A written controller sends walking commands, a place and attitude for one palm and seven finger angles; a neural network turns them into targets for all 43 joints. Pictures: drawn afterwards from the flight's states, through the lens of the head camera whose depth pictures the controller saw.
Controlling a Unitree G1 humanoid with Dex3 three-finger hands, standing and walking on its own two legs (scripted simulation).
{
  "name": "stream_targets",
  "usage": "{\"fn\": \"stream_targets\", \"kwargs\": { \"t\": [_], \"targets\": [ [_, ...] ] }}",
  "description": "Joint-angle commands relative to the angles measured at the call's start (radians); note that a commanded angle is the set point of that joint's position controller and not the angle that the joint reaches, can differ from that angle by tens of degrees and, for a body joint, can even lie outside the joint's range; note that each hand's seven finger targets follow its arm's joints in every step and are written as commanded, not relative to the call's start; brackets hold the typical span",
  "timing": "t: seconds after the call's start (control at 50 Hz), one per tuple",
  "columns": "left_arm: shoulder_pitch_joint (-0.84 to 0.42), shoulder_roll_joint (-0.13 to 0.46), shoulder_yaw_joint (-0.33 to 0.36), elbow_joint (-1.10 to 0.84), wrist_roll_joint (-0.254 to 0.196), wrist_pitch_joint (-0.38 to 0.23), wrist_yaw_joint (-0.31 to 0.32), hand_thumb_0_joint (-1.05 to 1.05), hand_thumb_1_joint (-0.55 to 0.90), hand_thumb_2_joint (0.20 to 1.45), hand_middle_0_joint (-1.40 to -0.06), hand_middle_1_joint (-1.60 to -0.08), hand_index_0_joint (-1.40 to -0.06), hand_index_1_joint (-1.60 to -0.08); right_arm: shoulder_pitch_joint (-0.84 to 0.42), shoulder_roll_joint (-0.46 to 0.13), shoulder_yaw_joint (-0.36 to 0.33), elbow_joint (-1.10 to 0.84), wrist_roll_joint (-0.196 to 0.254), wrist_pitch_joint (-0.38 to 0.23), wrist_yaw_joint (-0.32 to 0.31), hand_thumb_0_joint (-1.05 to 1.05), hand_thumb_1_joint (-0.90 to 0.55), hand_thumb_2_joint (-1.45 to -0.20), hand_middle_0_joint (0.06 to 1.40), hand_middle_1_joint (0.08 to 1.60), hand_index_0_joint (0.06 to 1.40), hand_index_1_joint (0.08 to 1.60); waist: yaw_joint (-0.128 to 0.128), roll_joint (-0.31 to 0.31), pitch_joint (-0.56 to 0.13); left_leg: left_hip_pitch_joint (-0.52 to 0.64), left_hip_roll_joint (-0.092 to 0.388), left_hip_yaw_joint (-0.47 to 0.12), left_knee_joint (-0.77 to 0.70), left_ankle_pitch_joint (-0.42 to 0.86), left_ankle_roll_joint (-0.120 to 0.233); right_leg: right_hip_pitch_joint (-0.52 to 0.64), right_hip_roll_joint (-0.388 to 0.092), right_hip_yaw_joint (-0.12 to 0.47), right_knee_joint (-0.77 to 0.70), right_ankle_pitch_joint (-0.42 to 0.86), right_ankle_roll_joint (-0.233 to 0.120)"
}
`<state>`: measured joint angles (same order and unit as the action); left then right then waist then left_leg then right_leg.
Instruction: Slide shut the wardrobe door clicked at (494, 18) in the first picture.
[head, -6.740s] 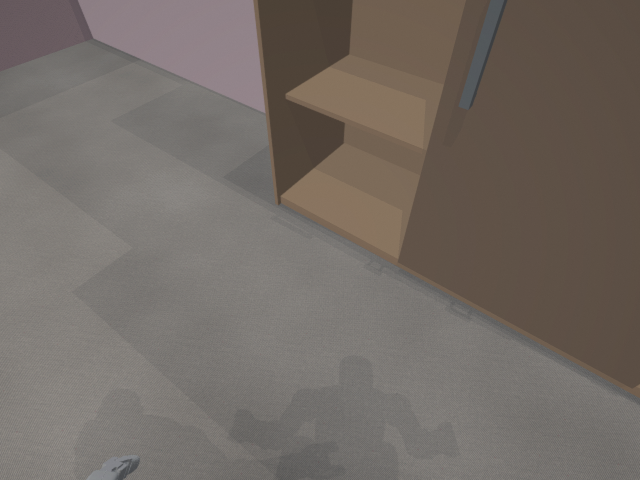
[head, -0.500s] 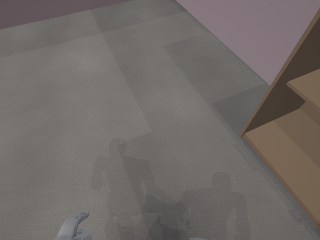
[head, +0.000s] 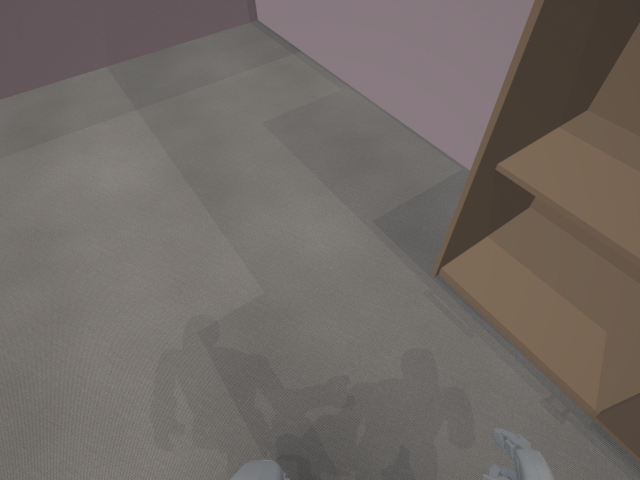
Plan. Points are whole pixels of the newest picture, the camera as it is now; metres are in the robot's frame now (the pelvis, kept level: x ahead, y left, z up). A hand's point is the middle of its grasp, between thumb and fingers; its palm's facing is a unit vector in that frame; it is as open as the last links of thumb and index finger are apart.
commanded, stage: turn to face it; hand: right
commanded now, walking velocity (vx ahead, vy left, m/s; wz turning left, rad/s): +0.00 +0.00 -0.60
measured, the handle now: out of the picture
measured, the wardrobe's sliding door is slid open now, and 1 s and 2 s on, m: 0.62 0.62 0.62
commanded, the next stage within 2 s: take the last steps up to it in 1.42 s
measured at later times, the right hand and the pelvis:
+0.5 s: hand out of the picture -0.03 -0.20 -0.17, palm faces +0.34 +0.90 -0.27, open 7.4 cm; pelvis -0.02 +0.01 -0.01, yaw -20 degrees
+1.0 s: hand out of the picture -0.08 -0.29 -0.16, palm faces +0.59 +0.77 -0.23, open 7.4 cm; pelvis -0.05 -0.05 +0.00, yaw -36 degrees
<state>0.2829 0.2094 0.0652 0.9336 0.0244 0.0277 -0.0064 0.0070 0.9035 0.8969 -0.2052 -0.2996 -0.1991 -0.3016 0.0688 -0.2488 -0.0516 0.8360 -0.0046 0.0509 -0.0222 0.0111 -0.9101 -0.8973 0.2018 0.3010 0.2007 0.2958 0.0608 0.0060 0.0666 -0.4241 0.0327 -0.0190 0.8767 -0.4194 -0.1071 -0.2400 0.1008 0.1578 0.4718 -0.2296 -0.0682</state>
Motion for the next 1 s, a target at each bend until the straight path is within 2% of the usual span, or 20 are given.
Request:
{"fn": "stream_targets", "kwargs": {
  "t": [0.0, 0.04, 0.06, 0.08, 0.1, 0.12, 0.14, 0.2, 0.4, 0.46, 0.5, 0.52, 0.54, 0.56, 0.58, 0.6, 0.66, 0.7, 0.84, 0.98],
  "targets": [
    [0.002, 0.223, 0.057, -0.076, -0.002, -0.012, 0.021, 0.000, 0.900, 0.900, -0.200, -0.300, -0.200, -0.300, 0.012, -0.085, -0.018, -0.098, 0.011, -0.037, -0.010, 0.000, -0.900, -0.900, 0.200, 0.300, 0.200, 0.300, -0.028, -0.172, -0.156, 0.087, -0.031, -0.014, -0.199, 0.018, 0.027, 0.105, -0.264, 0.338, -0.022, 0.623, -0.105],
    [-0.026, 0.208, 0.057, -0.080, -0.011, -0.011, 0.016, 0.000, 0.900, 0.900, -0.200, -0.300, -0.200, -0.300, 0.085, -0.105, -0.022, -0.076, 0.011, -0.048, -0.013, 0.000, -0.900, -0.900, 0.200, 0.300, 0.200, 0.300, -0.068, -0.123, -0.166, 0.271, -0.018, -0.013, -0.420, 0.186, 0.035, -0.009, -0.216, 0.312, 0.028, 0.487, -0.053],
    [-0.015, 0.174, 0.053, -0.082, -0.019, -0.013, 0.011, 0.000, 0.900, 0.900, -0.200, -0.300, -0.200, -0.300, 0.124, -0.139, -0.030, -0.067, 0.007, -0.059, -0.017, 0.000, -0.900, -0.900, 0.200, 0.300, 0.200, 0.300, -0.082, -0.024, -0.195, 0.445, 0.072, -0.076, -0.542, 0.297, 0.054, -0.132, -0.169, 0.256, 0.097, 0.282, 0.005],
    [0.022, 0.105, 0.041, -0.093, -0.028, -0.015, 0.009, 0.000, 0.900, 0.900, -0.200, -0.300, -0.200, -0.300, 0.131, -0.221, -0.045, -0.067, -0.007, -0.064, -0.027, 0.000, -0.900, -0.900, 0.200, 0.300, 0.200, 0.300, -0.077, 0.260, -0.220, 0.611, 0.358, -0.334, -0.567, 0.436, 0.154, -0.349, -0.037, 0.054, 0.307, -0.207, 0.089],
    [0.011, 0.149, 0.053, -0.104, -0.012, -0.007, 0.013, 0.000, 0.900, 0.900, -0.200, -0.300, -0.200, -0.300, 0.155, -0.231, -0.042, -0.070, -0.010, -0.058, -0.026, 0.000, -0.900, -0.900, 0.200, 0.300, 0.200, 0.300, -0.083, 0.227, -0.209, 0.467, 0.487, -0.386, -0.553, 0.536, 0.262, -0.345, -0.009, -0.039, 0.510, -0.390, 0.113],
    [0.011, 0.155, 0.060, -0.098, -0.005, 0.005, 0.007, 0.000, 0.900, 0.900, -0.200, -0.300, -0.200, -0.300, 0.117, -0.206, -0.032, -0.083, -0.009, -0.052, -0.025, 0.000, -0.900, -0.900, 0.200, 0.300, 0.200, 0.300, -0.060, 0.128, -0.142, 0.335, 0.438, -0.286, -0.562, 0.466, 0.283, -0.319, -0.040, -0.034, 0.658, -0.331, 0.111],
    [0.017, 0.146, 0.058, -0.077, -0.004, 0.019, 0.001, 0.000, 0.900, 0.900, -0.200, -0.300, -0.200, -0.300, 0.058, -0.155, -0.032, -0.087, -0.004, -0.056, -0.029, 0.000, -0.900, -0.900, 0.200, 0.300, 0.200, 0.300, -0.033, 0.152, -0.120, 0.297, 0.381, -0.230, -0.581, 0.418, 0.255, -0.324, -0.068, -0.032, 0.709, -0.281, 0.116],
    [0.017, 0.132, 0.053, -0.047, -0.003, 0.035, -0.020, 0.000, 0.900, 0.900, -0.200, -0.300, -0.200, -0.300, 0.031, -0.111, -0.012, -0.085, -0.005, -0.062, -0.017, 0.000, -0.900, -0.900, 0.200, 0.300, 0.200, 0.300, -0.012, 0.167, -0.026, 0.229, 0.262, -0.035, -0.563, 0.436, 0.201, -0.332, -0.105, -0.097, 0.787, -0.140, 0.140],
    [-0.169, 0.108, 0.028, -0.087, -0.012, 0.035, -0.029, 0.000, 0.900, 0.900, -0.200, -0.300, -0.200, -0.300, 0.196, -0.176, -0.036, -0.017, -0.024, -0.052, -0.013, 0.000, -0.900, -0.900, 0.200, 0.300, 0.200, 0.300, -0.092, 0.214, -0.030, 0.315, 0.312, 0.078, -0.507, 0.561, 0.226, -0.245, -0.130, -0.210, 0.444, -0.200, 0.151],
    [-0.176, 0.105, 0.018, -0.097, -0.018, 0.019, -0.028, 0.000, 0.900, 0.900, -0.200, -0.300, -0.200, -0.300, 0.210, -0.204, -0.049, -0.007, -0.027, -0.046, -0.011, 0.000, -0.900, -0.900, 0.200, 0.300, 0.200, 0.300, -0.101, 0.230, -0.075, 0.341, 0.337, 0.102, -0.438, 0.627, 0.222, -0.160, -0.119, -0.247, 0.289, -0.212, 0.129],
    [-0.129, 0.122, 0.021, -0.090, -0.015, 0.009, -0.024, 0.000, 0.900, 0.900, -0.200, -0.300, -0.200, -0.300, 0.206, -0.207, -0.052, -0.003, -0.022, -0.041, -0.008, 0.000, -0.900, -0.900, 0.200, 0.300, 0.200, 0.300, -0.072, 0.196, -0.114, 0.328, 0.321, 0.152, -0.344, 0.620, 0.175, -0.052, -0.102, -0.268, 0.115, -0.095, 0.115],
    [-0.067, 0.156, 0.028, -0.076, -0.013, -0.001, -0.025, 0.000, 0.900, 0.900, -0.200, -0.300, -0.200, -0.300, 0.201, -0.199, -0.052, -0.002, -0.012, -0.037, -0.006, 0.000, -0.900, -0.900, 0.200, 0.300, 0.200, 0.300, -0.035, 0.125, -0.160, 0.267, 0.305, 0.186, -0.221, 0.554, 0.132, 0.086, -0.119, -0.240, -0.039, 0.050, 0.102],
    [-0.003, 0.258, 0.052, -0.069, -0.007, -0.011, -0.021, 0.000, 0.900, 0.900, -0.200, -0.300, -0.200, -0.300, 0.212, -0.150, -0.043, -0.022, -0.005, -0.031, -0.002, 0.000, -0.900, -0.900, 0.200, 0.300, 0.200, 0.300, 0.000, -0.142, -0.208, 0.052, 0.206, 0.221, -0.001, 0.242, 0.066, 0.279, -0.290, -0.008, -0.093, 0.280, 0.035],
    [0.061, 0.354, 0.074, -0.060, -0.012, -0.012, -0.012, 0.000, 0.900, 0.900, -0.200, -0.300, -0.200, -0.300, 0.171, -0.088, -0.021, -0.067, -0.004, -0.027, 0.001, 0.000, -0.900, -0.900, 0.200, 0.300, 0.200, 0.300, 0.032, -0.368, -0.219, -0.175, 0.093, 0.166, 0.189, -0.289, 0.007, 0.340, -0.510, 0.270, -0.086, 0.749, -0.092],
    [0.089, 0.344, 0.069, -0.036, -0.013, -0.005, -0.006, 0.000, 0.900, 0.900, -0.200, -0.300, -0.200, -0.300, 0.132, -0.120, -0.025, -0.072, -0.011, -0.016, -0.004, 0.000, -0.900, -0.900, 0.200, 0.300, 0.200, 0.300, 0.038, -0.237, -0.226, -0.163, 0.108, 0.068, 0.275, -0.265, 0.030, 0.309, -0.530, 0.204, -0.053, 0.751, -0.150],
    [0.061, 0.302, 0.059, -0.036, -0.010, -0.011, 0.007, 0.000, 0.900, 0.900, -0.200, -0.300, -0.200, -0.300, 0.091, -0.112, -0.026, -0.054, -0.015, -0.009, -0.011, 0.000, -0.900, -0.900, 0.200, 0.300, 0.200, 0.300, 0.034, -0.284, -0.176, -0.182, 0.116, 0.040, 0.298, -0.200, 0.029, 0.253, -0.453, 0.167, -0.074, 0.723, -0.114],
    [-0.074, 0.239, 0.032, -0.082, -0.008, -0.016, 0.017, 0.000, 0.900, 0.900, -0.200, -0.300, -0.200, -0.300, 0.117, -0.120, -0.037, -0.015, -0.012, -0.017, 0.005, 0.000, -0.900, -0.900, 0.200, 0.300, 0.200, 0.300, -0.029, -0.169, -0.103, -0.169, 0.100, 0.022, 0.345, -0.012, 0.018, 0.164, -0.344, 0.081, -0.094, 0.591, -0.063],
    [-0.083, 0.229, 0.027, -0.089, -0.012, -0.022, 0.016, 0.000, 0.900, 0.900, -0.200, -0.300, -0.200, -0.300, 0.161, -0.121, -0.038, 0.006, -0.013, -0.016, 0.008, 0.000, -0.900, -0.900, 0.200, 0.300, 0.200, 0.300, -0.049, -0.144, -0.120, -0.154, 0.087, 0.024, 0.340, 0.057, 0.008, 0.178, -0.303, 0.045, -0.106, 0.569, -0.037],
    [-0.017, 0.214, 0.031, -0.073, -0.014, -0.020, 0.016, 0.000, 0.900, 0.900, -0.200, -0.300, -0.200, -0.300, 0.113, -0.132, -0.041, -0.002, -0.012, -0.012, -0.005, 0.000, -0.900, -0.900, 0.200, 0.300, 0.200, 0.300, -0.040, -0.143, -0.094, -0.172, 0.072, -0.016, 0.293, 0.121, -0.011, 0.188, -0.285, 0.150, -0.157, 0.447, -0.023],
    [0.028, 0.189, 0.033, -0.058, -0.004, -0.015, 0.022, 0.000, 0.900, 0.900, -0.200, -0.300, -0.200, -0.300, 0.028, -0.119, -0.037, -0.022, -0.010, -0.011, -0.009, 0.000, -0.900, -0.900, 0.200, 0.300, 0.200, 0.300, -0.018, -0.117, -0.051, -0.163, 0.052, -0.042, 0.195, 0.092, 0.003, 0.132, -0.282, 0.302, -0.202, 0.194, -0.069]
  ]
}}
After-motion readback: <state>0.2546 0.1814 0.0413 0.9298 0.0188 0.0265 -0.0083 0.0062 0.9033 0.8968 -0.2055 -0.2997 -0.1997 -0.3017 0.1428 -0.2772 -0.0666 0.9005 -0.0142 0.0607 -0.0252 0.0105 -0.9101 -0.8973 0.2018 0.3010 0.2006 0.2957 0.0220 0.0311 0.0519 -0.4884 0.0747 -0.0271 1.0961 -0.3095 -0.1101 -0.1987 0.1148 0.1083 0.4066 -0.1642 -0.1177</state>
